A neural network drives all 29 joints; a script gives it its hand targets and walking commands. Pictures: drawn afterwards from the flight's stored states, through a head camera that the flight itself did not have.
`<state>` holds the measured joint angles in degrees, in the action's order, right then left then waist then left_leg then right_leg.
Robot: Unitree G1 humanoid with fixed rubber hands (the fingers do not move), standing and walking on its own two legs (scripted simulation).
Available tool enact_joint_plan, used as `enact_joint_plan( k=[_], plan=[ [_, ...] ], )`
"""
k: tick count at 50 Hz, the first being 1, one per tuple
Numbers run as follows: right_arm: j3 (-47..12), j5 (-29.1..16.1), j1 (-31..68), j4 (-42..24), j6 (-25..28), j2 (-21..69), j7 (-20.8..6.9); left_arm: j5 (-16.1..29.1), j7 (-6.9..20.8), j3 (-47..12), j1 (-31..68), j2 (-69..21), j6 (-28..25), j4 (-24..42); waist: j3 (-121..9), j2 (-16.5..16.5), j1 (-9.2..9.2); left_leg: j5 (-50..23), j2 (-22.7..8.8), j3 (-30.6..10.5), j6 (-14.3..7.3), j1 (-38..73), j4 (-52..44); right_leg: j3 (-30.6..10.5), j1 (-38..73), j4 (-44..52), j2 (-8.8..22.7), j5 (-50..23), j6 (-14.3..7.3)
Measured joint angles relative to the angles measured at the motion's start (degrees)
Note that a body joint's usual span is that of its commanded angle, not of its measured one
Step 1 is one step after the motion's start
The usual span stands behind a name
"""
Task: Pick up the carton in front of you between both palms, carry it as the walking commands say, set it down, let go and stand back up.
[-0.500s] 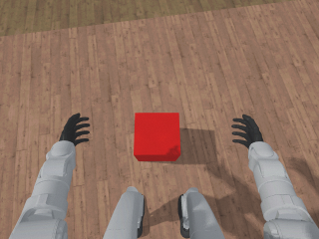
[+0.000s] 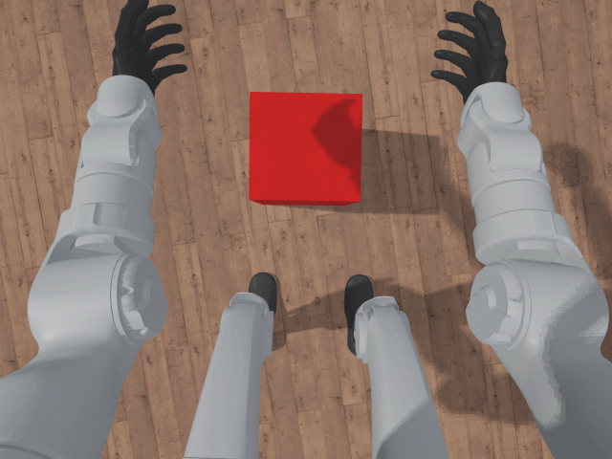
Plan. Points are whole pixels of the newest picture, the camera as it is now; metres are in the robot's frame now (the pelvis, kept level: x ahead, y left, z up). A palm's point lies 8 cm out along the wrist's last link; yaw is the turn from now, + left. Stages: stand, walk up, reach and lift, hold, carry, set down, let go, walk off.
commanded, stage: reach and lift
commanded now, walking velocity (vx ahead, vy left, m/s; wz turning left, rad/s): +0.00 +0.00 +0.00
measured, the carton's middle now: (304, 157) +0.50 +0.02 -0.52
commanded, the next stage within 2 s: none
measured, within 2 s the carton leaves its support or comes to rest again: leaves its support in 1.62 s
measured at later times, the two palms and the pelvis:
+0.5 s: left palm (194, 141) +0.49 +0.22 -0.35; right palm (416, 144) +0.50 -0.17 -0.35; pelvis -0.02 -0.01 -0.20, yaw +0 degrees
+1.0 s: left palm (217, 144) +0.51 +0.20 -0.45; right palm (395, 147) +0.51 -0.16 -0.45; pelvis -0.03 +0.00 -0.27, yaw +0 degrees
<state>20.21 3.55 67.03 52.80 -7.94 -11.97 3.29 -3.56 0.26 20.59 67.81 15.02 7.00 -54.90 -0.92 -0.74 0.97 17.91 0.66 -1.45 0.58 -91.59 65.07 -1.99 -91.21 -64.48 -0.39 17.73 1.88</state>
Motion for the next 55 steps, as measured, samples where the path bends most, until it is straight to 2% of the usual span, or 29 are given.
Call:
enact_joint_plan(
  k=[4,9,21,27,34,38,48,55],
  plan=[
    [1.43,1.37,-2.34,0.2,2.37,1.29,-0.13,-1.32,0.11,1.55,-2.53,-1.27,-2.33,-0.09,-3.4,0.1,0.1,1.92,0.05,-0.23,0.09,-4.97,3.17,0.06,-4.91,-3.1,-0.18,1.92,0.0],
    [0.82,0.84,-4.56,0.61,4.39,1.75,0.39,-0.7,-0.42,1.34,-4.87,-1.71,-4.17,-0.44,-6.54,0.17,0.13,5.98,0.3,-0.65,0.45,-13.97,12.27,-0.01,-13.87,-12.22,-0.62,6.05,0.08],
    [-9.91,-10.06,-2.64,-3.92,3.52,-2.69,4.16,10.52,-3.32,-8.25,-3.04,3.91,-3.67,3.25,0.95,-0.07,-0.03,12.78,1.56,-1.56,1.86,-31.84,38.46,-0.72,-31.94,-38.8,-2.38,13.03,0.8],
    [-11.56,-12.67,3.64,-0.26,1.76,-4.64,4.86,13.42,-4.15,-10.92,3.34,6.29,-2.02,-0.49,6.89,-0.08,-0.04,12.64,1.9,-1.69,2.21,-36.04,47.06,-0.56,-36.07,-47.39,-2.73,12.95,1.18],
    [-11.72,-13.24,11.76,8.37,2.83,-5.95,4.09,13.56,-4.4,-12.42,11.83,7.03,-2.87,-9.19,13.93,-0.23,0.12,11.99,1.81,-1.73,2.19,-38.86,53.27,-0.34,-38.74,-53.33,-3.01,12.22,1.59],
    [-12.65,-14.21,14.67,11.3,4.22,-6.67,3.91,14.11,-4.68,-13.52,14.5,7.56,-4.11,-11.6,18.16,-0.33,0.15,12.26,1.55,-1.52,2.01,-39.76,56.26,-0.38,-39.61,-56.22,-3.12,12.44,1.82],
    [-16.66,-17.58,14.52,9.87,5.96,-7.32,4.88,17.65,-5.69,-17.06,14.73,8.17,-5.66,-10.59,22.0,-0.04,0.01,15.38,0.68,-0.65,1.14,-38.85,61.22,-0.53,-38.69,-61.25,-2.56,15.58,1.85],
    [-15.55,-16.2,13.11,11.1,6.4,-5.79,4.75,16.8,-5.62,-16.83,13.62,6.57,-5.95,-11.81,18.77,-0.21,0.18,15.43,0.91,-0.93,1.41,-39.84,61.09,-0.22,-39.58,-61.19,-2.28,15.83,1.57]
  ],
)
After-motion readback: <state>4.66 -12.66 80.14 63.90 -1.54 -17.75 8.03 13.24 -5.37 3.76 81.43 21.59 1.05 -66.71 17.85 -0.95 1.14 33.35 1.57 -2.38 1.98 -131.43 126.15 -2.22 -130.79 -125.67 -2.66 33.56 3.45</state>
